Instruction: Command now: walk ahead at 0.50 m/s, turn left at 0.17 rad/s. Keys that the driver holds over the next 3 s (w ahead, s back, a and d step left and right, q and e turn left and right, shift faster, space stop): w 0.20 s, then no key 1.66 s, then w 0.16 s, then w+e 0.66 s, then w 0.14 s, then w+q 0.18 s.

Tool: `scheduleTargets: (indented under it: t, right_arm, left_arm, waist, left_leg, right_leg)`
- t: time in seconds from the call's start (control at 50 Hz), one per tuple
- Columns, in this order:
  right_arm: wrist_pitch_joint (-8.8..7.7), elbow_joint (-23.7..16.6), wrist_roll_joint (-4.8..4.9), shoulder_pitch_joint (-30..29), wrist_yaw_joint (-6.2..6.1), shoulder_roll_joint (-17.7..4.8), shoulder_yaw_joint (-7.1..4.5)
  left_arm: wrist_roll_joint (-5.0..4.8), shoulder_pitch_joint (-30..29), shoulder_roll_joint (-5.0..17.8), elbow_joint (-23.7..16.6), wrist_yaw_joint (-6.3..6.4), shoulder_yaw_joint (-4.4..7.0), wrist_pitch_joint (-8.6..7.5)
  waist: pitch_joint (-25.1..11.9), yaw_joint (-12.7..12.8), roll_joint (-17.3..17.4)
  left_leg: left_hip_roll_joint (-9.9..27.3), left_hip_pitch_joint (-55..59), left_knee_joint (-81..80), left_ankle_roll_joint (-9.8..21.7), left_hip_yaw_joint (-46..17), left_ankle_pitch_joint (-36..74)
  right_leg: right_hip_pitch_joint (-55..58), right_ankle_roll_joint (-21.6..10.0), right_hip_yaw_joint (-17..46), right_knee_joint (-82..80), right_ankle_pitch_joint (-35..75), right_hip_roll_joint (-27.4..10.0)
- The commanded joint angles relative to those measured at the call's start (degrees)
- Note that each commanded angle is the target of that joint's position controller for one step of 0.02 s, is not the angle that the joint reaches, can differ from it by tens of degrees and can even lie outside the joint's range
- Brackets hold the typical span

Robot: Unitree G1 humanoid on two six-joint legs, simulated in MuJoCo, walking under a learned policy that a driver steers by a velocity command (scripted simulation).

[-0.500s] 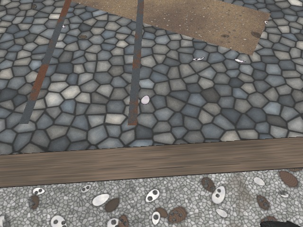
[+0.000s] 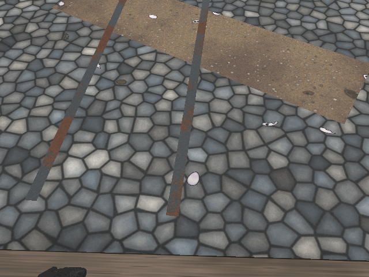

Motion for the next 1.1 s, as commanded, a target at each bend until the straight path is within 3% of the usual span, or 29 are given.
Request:
scheduleTargets:
  t: [0.02,0.04,0.06,0.08,0.1,0.12,0.16,0.2,0.24,0.28,0.34,0.38,0.42,0.46,0.48,0.5,0.52,0.54,0.58,0.62,0.66,0.7,0.72,0.74,0.76,0.78,0.82,0.9,1.1]
  right_arm:
    - [-1.20,-4.7,0.79,7.6,-0.27,-0.3,0.55]
    - [-1.59,-3.9,1.14,6.0,-0.20,-4.6,0.05]
    - [-1.65,-5.1,1.49,-0.8,-0.08,-7.4,-0.80]
    - [-1.72,-6.2,0.84,-4.8,-0.16,-6.9,-0.55]
    - [-1.93,-6.7,-0.04,-6.9,-0.10,-6.3,-0.65]
    - [-1.89,-6.5,-0.20,-6.1,0.06,-5.7,-0.78]
    - [-1.50,-5.7,0.10,-4.1,0.20,-4.1,-0.61]
    - [-1.23,-6.3,-0.23,-6.2,0.08,-3.1,-0.30]
    - [-1.32,-7.0,-0.70,-9.3,-0.06,-1.9,0.18]
    - [-1.69,-7.0,-0.84,-11.3,0.14,-0.4,0.72]
    - [-2.05,-7.2,-0.51,-14.8,0.74,-0.4,0.77]
    - [-2.37,-8.5,-0.63,-17.5,1.51,-1.2,0.38]
    - [-2.67,-8.7,-1.04,-16.3,2.04,-2.5,-0.14]
    - [-2.89,-6.4,-2.02,-9.7,1.73,-4.8,-1.09]
    - [-2.87,-6.7,-2.85,-6.4,1.32,-8.5,-1.71]
    - [-2.16,-6.8,-3.16,-5.5,1.17,-6.2,-0.74]
    - [-1.13,-5.7,-1.80,-4.0,1.42,-2.1,0.26]
    - [-0.49,-5.1,-1.06,-5.9,1.73,-1.7,0.72]
    - [0.02,-5.4,-1.42,-12.8,2.04,-2.4,0.83]
    - [0.40,-5.6,-2.24,-18.1,1.97,-3.4,0.36]
    - [0.75,-4.9,-2.31,-19.0,1.74,-2.7,0.37]
    - [1.13,-3.8,-1.38,-19.6,1.38,-2.2,0.47]
    - [1.28,-3.1,-1.13,-19.1,1.24,-1.8,0.62]
    - [1.39,-1.9,-1.22,-17.8,1.16,-0.9,0.91]
    - [1.53,-1.1,-1.44,-16.8,1.03,-0.8,0.95]
    - [1.59,-1.1,-1.23,-15.0,0.76,-0.3,0.79]
    - [1.54,-0.4,-1.55,-15.7,-0.17,-0.8,0.59]
    - [1.67,2.5,-1.58,-13.9,-0.74,-0.6,0.39]
    - [2.30,8.6,-0.75,-13.0,-1.33,-1.5,0.19]
  left_arm:
    - [0.68,20.2,16.9,1.6,0.00,5.45,-0.20]
    - [-1.24,21.0,11.6,1.8,-0.44,4.08,0.03]
    - [-1.35,17.6,8.8,1.2,-0.20,3.20,0.37]
    - [-0.56,14.0,8.0,0.4,0.01,2.70,0.82]
    - [-0.01,12.0,6.9,0.3,0.06,2.26,1.06]
    - [0.52,11.0,5.8,0.3,0.19,1.81,0.89]
    - [0.18,11.1,5.5,0.7,0.24,1.76,0.66]
    - [-0.25,12.3,7.2,1.6,0.55,2.25,0.47]
    - [-0.11,12.3,8.1,2.6,1.04,2.46,0.94]
    - [-0.30,12.6,8.4,3.5,1.46,2.46,1.65]
    - [-0.77,15.4,8.7,5.3,1.81,2.31,2.55]
    - [-0.90,15.8,8.9,6.2,2.05,2.23,3.35]
    - [-0.88,15.0,9.3,6.6,2.30,2.38,4.22]
    - [-0.78,14.5,8.2,6.6,2.53,2.05,4.70]
    - [0.62,16.5,6.0,5.7,2.48,1.19,4.23]
    - [0.77,24.1,1.1,7.4,2.18,-0.68,3.96]
    - [-0.04,23.3,4.0,8.2,1.78,-0.27,4.63]
    - [-0.95,20.4,6.8,7.6,1.78,0.64,5.50]
    - [-0.72,15.1,6.5,6.8,2.83,1.02,7.71]
    - [-0.25,15.7,4.8,7.4,3.78,0.83,9.33]
    - [0.20,17.1,3.2,8.7,3.99,0.47,9.62]
    - [0.67,17.9,2.6,9.6,3.67,0.41,9.43]
    - [1.46,17.0,2.6,9.6,3.48,0.33,9.30]
    - [2.30,16.0,2.9,9.1,3.37,0.25,9.17]
    - [2.34,14.5,4.6,7.8,3.56,0.28,8.96]
    - [1.19,12.4,8.0,8.5,3.88,1.18,8.74]
    - [1.22,9.0,4.9,8.5,4.32,0.44,7.51]
    - [0.41,10.0,4.1,10.0,4.38,0.19,5.84]
    - [0.02,11.4,3.7,13.6,4.21,-0.10,6.44]
  waist:
    - [-18.4,6.4,-17.3]
    - [-16.1,8.3,-13.3]
    - [-7.7,9.1,-7.8]
    - [-3.9,7.8,-3.4]
    - [-0.7,6.7,-2.5]
    - [-0.3,5.1,-4.2]
    - [-0.8,3.9,-5.9]
    - [0.0,4.1,-4.6]
    - [1.0,4.3,-3.5]
    - [-0.1,4.8,-3.8]
    - [-1.1,6.7,-4.5]
    - [-1.0,7.0,-4.3]
    - [-1.6,5.7,-4.9]
    - [-5.5,2.6,-2.7]
    - [-11.6,2.9,3.3]
    - [-19.2,4.0,12.7]
    - [-21.1,2.3,14.2]
    - [-16.4,2.4,10.7]
    - [-7.4,4.0,5.5]
    - [-4.5,6.3,8.2]
    - [-5.1,6.6,9.2]
    - [-5.4,7.5,8.4]
    - [-4.4,7.3,7.6]
    - [-2.8,7.0,6.2]
    - [-0.3,5.8,4.0]
    - [2.1,2.9,-3.5]
    - [2.7,2.5,-6.6]
    - [1.1,3.2,-3.0]
    - [-1.0,4.0,0.5]
  left_leg:
    - [-1.6,-30.1,37.5,-0.6,2.6,0.7]
    - [0.2,-38.9,44.2,-0.7,-2.2,-6.9]
    - [2.8,-42.5,46.1,-0.4,-1.5,-2.2]
    - [5.5,-41.2,44.1,-0.3,1.3,2.5]
    - [7.2,-40.2,40.1,-0.4,2.1,5.8]
    - [8.9,-37.2,37.4,-0.4,2.2,8.3]
    - [9.6,-34.3,33.6,-1.2,3.4,9.8]
    - [10.3,-35.6,28.8,-2.1,4.3,12.2]
    - [10.2,-35.1,21.3,-3.3,5.3,16.8]
    - [8.7,-30.2,13.5,-3.5,7.0,23.3]
    - [6.2,-24.8,6.0,-3.4,8.1,32.3]
    - [5.4,-24.3,2.3,-2.2,7.4,31.7]
    - [5.1,-22.4,-1.0,-0.5,7.0,29.0]
    - [5.6,-10.8,-5.9,1.9,7.1,41.9]
    - [13.9,1.8,-0.9,5.6,0.0,63.9]
    - [24.7,14.5,0.2,15.1,-11.6,70.0]
    - [25.6,13.4,-2.4,17.0,-16.4,62.0]
    - [23.6,8.7,-5.0,15.0,-15.4,49.0]
    - [20.3,-3.7,-10.2,11.2,-11.1,32.3]
    - [16.7,-14.1,-14.0,8.8,-6.4,22.7]
    - [14.7,-17.4,-15.0,8.3,-3.1,17.5]
    - [13.4,-19.4,-14.8,7.1,-1.3,8.0]
    - [12.4,-21.0,-14.9,5.4,-0.7,2.1]
    - [11.1,-21.8,-14.6,3.0,-0.3,-2.8]
    - [9.5,-21.5,-12.5,0.8,0.6,-4.3]
    - [6.0,-16.2,-10.6,-1.0,4.6,0.5]
    - [5.5,-8.0,-5.9,-1.6,5.7,9.7]
    - [5.8,-7.3,-5.2,-0.4,5.8,17.7]
    - [6.4,-4.5,-4.8,-0.6,5.9,29.2]
  right_leg:
    - [44.2,-16.6,36.1,-6.1,-9.7,-21.2]
    - [44.7,-16.3,44.8,-11.5,-25.6,-22.1]
    - [38.2,-13.7,37.0,-12.4,-27.3,-20.4]
    - [31.2,-12.1,30.3,-13.0,-22.4,-17.9]
    - [25.5,-12.0,25.9,-14.4,-17.1,-15.7]
    - [22.3,-11.4,22.5,-15.5,-12.5,-13.9]
    - [19.8,-12.0,18.3,-17.3,-6.2,-12.1]
    - [19.1,-12.9,15.4,-18.7,-0.7,-12.5]
    - [18.8,-12.3,10.8,-18.0,15.0,-11.8]
    - [17.7,-10.2,4.8,-15.9,26.6,-9.4]
    - [18.3,-9.0,2.7,-14.0,26.4,-8.6]
    - [21.0,-8.5,3.8,-11.8,25.5,-9.6]
    - [23.6,-7.6,5.6,-7.7,24.5,-10.7]
    - [22.4,-4.7,4.4,0.8,22.2,-7.1]
    - [15.4,-2.0,2.3,10.6,9.2,-3.3]
    - [4.9,1.7,2.0,24.3,-18.8,0.6]
    - [1.9,3.3,4.5,30.9,-37.1,0.6]
    - [-1.3,3.9,5.4,33.8,-37.1,-1.1]
    - [-1.5,4.8,4.0,30.2,-32.4,-3.2]
    - [6.5,5.0,2.4,21.6,-27.1,-3.6]
    - [13.1,4.2,1.1,14.8,-20.0,-3.0]
    - [18.8,2.8,-0.3,6.4,-9.9,-2.2]
    - [20.6,2.0,-0.5,3.5,-7.0,-1.9]
    - [20.6,0.9,1.0,0.5,-5.8,-3.1]
    - [18.0,-0.5,4.0,-3.8,-9.3,-5.8]
    - [8.6,-1.9,4.5,-5.2,-21.3,-5.7]
    - [2.2,-0.6,5.1,-9.7,-25.2,-5.1]
    - [7.6,0.5,4.1,-8.0,-14.8,-4.3]
    - [13.8,-0.1,2.4,-6.9,-1.3,-3.0]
